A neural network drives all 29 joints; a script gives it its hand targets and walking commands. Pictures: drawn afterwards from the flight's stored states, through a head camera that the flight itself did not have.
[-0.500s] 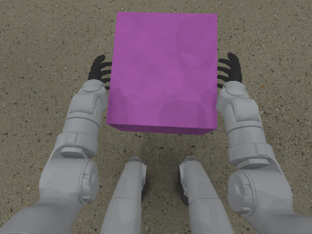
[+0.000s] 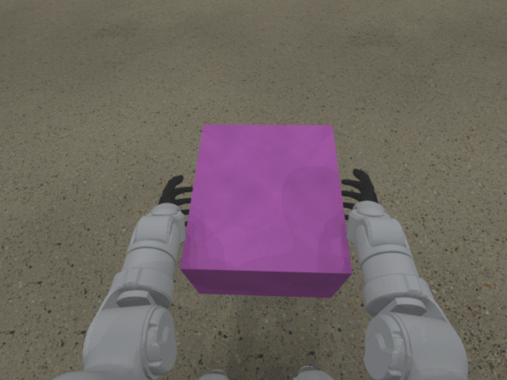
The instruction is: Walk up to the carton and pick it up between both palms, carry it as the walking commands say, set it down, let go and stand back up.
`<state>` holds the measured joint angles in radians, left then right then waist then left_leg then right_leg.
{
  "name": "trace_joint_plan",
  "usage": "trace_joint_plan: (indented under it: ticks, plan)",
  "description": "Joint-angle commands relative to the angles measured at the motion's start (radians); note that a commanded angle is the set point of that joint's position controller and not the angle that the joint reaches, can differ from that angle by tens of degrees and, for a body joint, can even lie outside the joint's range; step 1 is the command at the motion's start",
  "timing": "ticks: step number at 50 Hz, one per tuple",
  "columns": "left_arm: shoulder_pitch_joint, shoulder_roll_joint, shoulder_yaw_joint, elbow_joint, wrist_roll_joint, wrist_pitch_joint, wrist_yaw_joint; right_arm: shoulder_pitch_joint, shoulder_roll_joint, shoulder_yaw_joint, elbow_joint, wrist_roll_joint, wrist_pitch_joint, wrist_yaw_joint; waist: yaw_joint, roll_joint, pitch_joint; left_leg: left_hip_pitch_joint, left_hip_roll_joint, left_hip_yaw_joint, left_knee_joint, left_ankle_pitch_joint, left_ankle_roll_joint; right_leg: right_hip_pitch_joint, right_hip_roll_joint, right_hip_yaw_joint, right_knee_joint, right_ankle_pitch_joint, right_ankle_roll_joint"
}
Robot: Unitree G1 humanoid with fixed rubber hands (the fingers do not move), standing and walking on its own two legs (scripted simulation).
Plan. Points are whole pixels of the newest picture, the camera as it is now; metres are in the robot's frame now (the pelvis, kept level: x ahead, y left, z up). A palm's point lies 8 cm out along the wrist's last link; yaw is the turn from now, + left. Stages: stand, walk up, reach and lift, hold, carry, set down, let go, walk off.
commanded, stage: reach and lift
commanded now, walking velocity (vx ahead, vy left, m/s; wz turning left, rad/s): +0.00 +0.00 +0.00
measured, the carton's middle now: (265, 209) +0.44 +0.00 -0.02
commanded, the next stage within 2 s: hold in 1.40 s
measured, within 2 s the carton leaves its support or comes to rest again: neither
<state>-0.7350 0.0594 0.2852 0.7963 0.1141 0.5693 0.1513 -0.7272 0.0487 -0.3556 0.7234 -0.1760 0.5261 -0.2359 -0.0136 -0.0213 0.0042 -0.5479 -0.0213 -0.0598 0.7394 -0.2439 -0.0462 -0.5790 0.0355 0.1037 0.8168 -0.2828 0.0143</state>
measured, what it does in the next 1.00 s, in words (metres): shifts its weight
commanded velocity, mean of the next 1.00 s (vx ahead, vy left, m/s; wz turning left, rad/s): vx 0.00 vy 0.00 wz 0.00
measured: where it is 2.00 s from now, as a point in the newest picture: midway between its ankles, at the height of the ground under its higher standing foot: outside the picture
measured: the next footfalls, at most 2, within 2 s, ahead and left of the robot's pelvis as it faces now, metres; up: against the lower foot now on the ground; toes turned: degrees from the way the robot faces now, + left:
none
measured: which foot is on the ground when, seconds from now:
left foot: down 0.00-1.00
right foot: down 0.00-1.00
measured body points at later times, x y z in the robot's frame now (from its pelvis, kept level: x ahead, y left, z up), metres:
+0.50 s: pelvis +0.06 +0.01 +0.04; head -0.04 +0.02 +0.47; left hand +0.37 +0.16 +0.08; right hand +0.35 -0.18 +0.09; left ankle +0.09 +0.15 -0.70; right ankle +0.08 -0.11 -0.70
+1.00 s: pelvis +0.06 +0.01 +0.04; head -0.03 +0.01 +0.48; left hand +0.36 +0.17 +0.07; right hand +0.36 -0.17 +0.08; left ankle +0.09 +0.15 -0.70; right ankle +0.08 -0.11 -0.70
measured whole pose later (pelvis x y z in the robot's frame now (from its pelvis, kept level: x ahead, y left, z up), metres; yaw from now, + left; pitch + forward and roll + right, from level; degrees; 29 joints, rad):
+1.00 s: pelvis +0.06 +0.01 +0.04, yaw +0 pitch -6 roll +1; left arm -0.39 -0.08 0.30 0.61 0.22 0.70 0.11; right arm -0.35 0.12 -0.35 0.52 -0.24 0.67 -0.15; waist -0.01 -0.02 -0.13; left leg -0.12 -0.02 -0.06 0.44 -0.21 -0.03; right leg -0.14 0.01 0.11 0.51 -0.25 0.01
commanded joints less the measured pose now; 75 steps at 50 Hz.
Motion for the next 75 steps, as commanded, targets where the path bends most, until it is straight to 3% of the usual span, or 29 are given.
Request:
trace_joint_plan:
  ticks: [1,3,6,11,14,15,17,24,27,32,34,40,52,57,66,75]
  plan:
    - [-0.578,-1.072,-0.265,-0.137,-0.107,-0.078,-0.551,-0.344,1.141,0.343,0.074,0.124,0.005,0.548,0.008,-0.030,-0.621,0.224,-0.067,0.061,-0.248,0.103,0.077,0.451,0.007,-0.008,-0.348,0.252,-0.006]
    - [-0.521,-1.048,-0.242,-0.110,-0.081,-0.052,-0.554,-0.296,1.095,0.293,0.091,0.090,0.030,0.550,-0.009,-0.032,-0.498,0.255,-0.063,0.061,-0.287,0.063,0.072,0.425,0.007,-0.022,-0.385,0.189,-0.001]
    - [-0.456,-1.040,-0.240,-0.110,-0.065,-0.023,-0.552,-0.286,1.052,0.292,0.037,0.083,0.052,0.558,0.000,-0.007,-0.423,0.320,-0.068,0.058,-0.329,0.059,0.067,0.424,0.017,-0.047,-0.427,0.146,0.005]
    - [-0.401,-1.219,-0.440,-0.308,-0.196,0.015,-0.531,-0.373,1.016,0.480,-0.288,0.207,0.068,0.564,-0.040,0.050,-0.585,0.477,-0.073,0.029,-0.354,0.371,0.034,0.570,0.052,-0.068,-0.419,0.468,-0.006]
    - [-0.420,-1.293,-0.555,-0.501,-0.275,0.037,-0.505,-0.390,1.028,0.601,-0.447,0.265,0.096,0.559,-0.049,0.066,-0.709,0.589,-0.062,-0.001,-0.346,0.585,0.012,0.604,0.071,-0.066,-0.420,0.533,-0.011]
    - [-0.419,-1.287,-0.564,-0.523,-0.277,0.047,-0.494,-0.360,1.021,0.601,-0.416,0.264,0.112,0.561,-0.051,0.080,-0.633,0.577,-0.055,-0.011,-0.348,0.598,0.005,0.558,0.071,-0.065,-0.428,0.497,-0.010]
    - [-0.417,-1.284,-0.561,-0.536,-0.268,0.063,-0.474,-0.328,1.012,0.604,-0.380,0.249,0.141,0.565,-0.045,0.057,-0.558,0.576,-0.049,-0.022,-0.357,0.550,0.001,0.512,0.075,-0.069,-0.449,0.414,-0.010]
    - [-0.427,-1.181,-0.444,-0.458,-0.166,0.094,-0.463,-0.264,1.021,0.497,-0.175,0.203,0.187,0.614,0.014,0.051,-0.355,0.498,-0.051,-0.007,-0.402,0.191,0.029,0.472,0.053,-0.068,-0.498,0.191,-0.005]
    - [-0.464,-1.173,-0.400,-0.408,-0.148,0.084,-0.474,-0.321,1.013,0.479,-0.159,0.193,0.177,0.627,0.022,0.037,-0.286,0.484,-0.055,0.007,-0.398,0.087,0.036,0.446,0.041,-0.058,-0.512,0.099,-0.003]
    - [-0.530,-1.173,-0.361,-0.354,-0.155,0.061,-0.497,-0.432,1.024,0.486,-0.166,0.188,0.150,0.639,0.029,-0.034,-0.268,0.463,-0.053,0.019,-0.387,0.011,0.044,0.432,0.038,-0.051,-0.512,0.013,0.001]
    - [-0.538,-1.171,-0.361,-0.335,-0.162,0.050,-0.505,-0.468,1.034,0.505,-0.186,0.195,0.135,0.635,0.029,-0.064,-0.287,0.468,-0.057,0.021,-0.379,0.011,0.049,0.430,0.035,-0.047,-0.511,0.007,0.003]
    - [-0.510,-1.149,-0.358,-0.299,-0.146,0.047,-0.517,-0.433,1.046,0.490,-0.164,0.174,0.128,0.623,0.026,-0.068,-0.276,0.465,-0.063,0.032,-0.383,0.017,0.050,0.433,0.033,-0.042,-0.520,0.014,0.008]
    - [-0.465,-1.197,-0.469,-0.401,-0.170,0.070,-0.506,-0.343,1.031,0.512,-0.223,0.202,0.128,0.623,-0.009,0.067,-0.384,0.487,-0.061,0.017,-0.379,0.162,0.018,0.474,0.049,-0.049,-0.490,0.182,-0.009]
    - [-0.433,-1.205,-0.497,-0.435,-0.188,0.080,-0.501,-0.312,1.031,0.544,-0.268,0.209,0.137,0.617,-0.009,0.041,-0.420,0.507,-0.060,0.010,-0.373,0.241,0.015,0.499,0.055,-0.054,-0.487,0.252,-0.006]
    - [-0.381,-1.188,-0.475,-0.438,-0.193,0.092,-0.507,-0.294,1.044,0.578,-0.299,0.214,0.160,0.607,0.001,-0.020,-0.406,0.498,-0.063,0.012,-0.377,0.245,0.028,0.518,0.052,-0.050,-0.496,0.268,0.009]
    - [-0.376,-1.194,-0.482,-0.446,-0.198,0.095,-0.518,-0.284,1.050,0.582,-0.309,0.213,0.166,0.607,-0.001,-0.015,-0.392,0.490,-0.068,0.013,-0.379,0.216,0.033,0.518,0.050,-0.045,-0.499,0.242,0.009]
